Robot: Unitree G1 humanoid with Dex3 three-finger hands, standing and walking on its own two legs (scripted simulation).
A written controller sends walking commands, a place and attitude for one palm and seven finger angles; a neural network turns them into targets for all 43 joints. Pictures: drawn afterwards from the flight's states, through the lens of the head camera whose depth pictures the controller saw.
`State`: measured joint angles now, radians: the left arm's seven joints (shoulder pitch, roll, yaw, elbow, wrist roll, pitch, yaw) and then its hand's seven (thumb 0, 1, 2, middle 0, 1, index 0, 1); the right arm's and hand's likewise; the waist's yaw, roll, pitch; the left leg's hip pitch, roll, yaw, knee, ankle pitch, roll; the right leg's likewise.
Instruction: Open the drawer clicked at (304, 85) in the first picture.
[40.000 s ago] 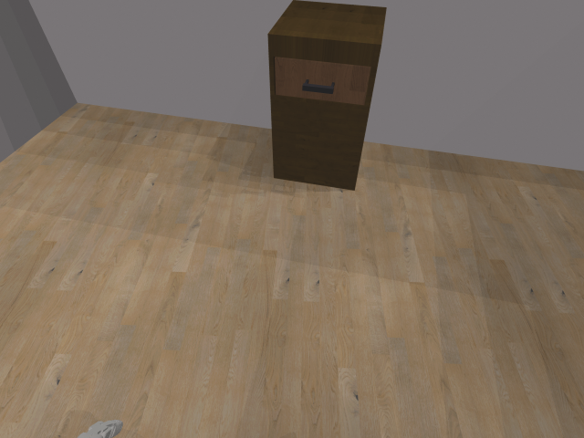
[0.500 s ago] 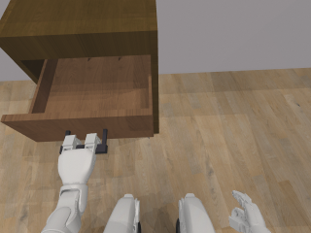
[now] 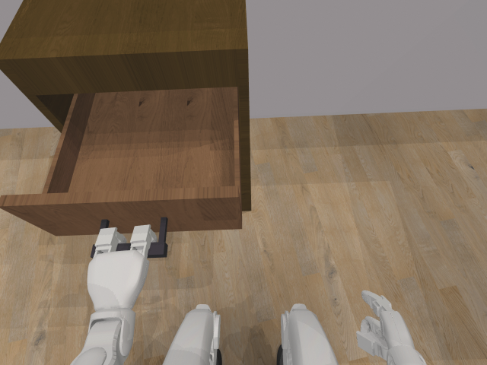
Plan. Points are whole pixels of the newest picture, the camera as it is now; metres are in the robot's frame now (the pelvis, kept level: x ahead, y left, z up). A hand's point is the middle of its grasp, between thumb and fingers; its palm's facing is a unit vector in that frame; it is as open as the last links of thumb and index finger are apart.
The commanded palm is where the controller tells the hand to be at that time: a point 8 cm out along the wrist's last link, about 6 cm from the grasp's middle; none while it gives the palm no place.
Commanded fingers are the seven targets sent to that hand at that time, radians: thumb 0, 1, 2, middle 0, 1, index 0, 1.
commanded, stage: pull the drawer open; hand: left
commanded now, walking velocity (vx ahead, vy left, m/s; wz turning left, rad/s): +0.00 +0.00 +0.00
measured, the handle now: (132, 238) +0.32 +0.22 -0.06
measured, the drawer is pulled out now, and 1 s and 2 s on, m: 0.23 0.27 0.27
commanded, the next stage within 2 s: open the thumb to release the handle in 0.84 s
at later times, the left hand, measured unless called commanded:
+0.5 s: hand (131, 292) +0.24 +0.21 -0.08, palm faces -0.06 -0.04 -1.00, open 6.2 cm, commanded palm +0.19 +0.22 -0.03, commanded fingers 0.00 0.90 0.90 -0.40 -1.35 -0.40 -1.35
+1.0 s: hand (131, 296) +0.23 +0.21 -0.08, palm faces -0.05 -0.04 -1.00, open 6.1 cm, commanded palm +0.20 +0.21 -0.03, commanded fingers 0.00 0.62 0.78 -0.38 -1.32 -0.38 -1.32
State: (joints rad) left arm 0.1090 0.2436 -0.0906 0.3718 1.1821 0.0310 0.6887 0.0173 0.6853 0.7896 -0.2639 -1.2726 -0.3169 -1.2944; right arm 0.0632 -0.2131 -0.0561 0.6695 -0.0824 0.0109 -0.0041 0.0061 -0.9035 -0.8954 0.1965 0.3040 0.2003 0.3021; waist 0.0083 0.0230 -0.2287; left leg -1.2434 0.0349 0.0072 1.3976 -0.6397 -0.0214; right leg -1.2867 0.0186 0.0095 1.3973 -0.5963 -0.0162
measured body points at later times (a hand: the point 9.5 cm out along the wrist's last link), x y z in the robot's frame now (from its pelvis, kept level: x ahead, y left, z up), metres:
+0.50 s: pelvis +0.00 +0.00 +0.00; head +0.12 -0.02 +0.43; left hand +0.23 +0.21 -0.02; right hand +0.19 -0.24 -0.14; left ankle +0.00 +0.13 -0.59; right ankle +0.02 -0.11 -0.59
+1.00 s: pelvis -0.01 +0.00 -0.01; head +0.12 -0.02 +0.42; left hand +0.23 +0.21 -0.03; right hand +0.20 -0.24 -0.14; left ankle +0.00 +0.13 -0.59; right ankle +0.02 -0.11 -0.59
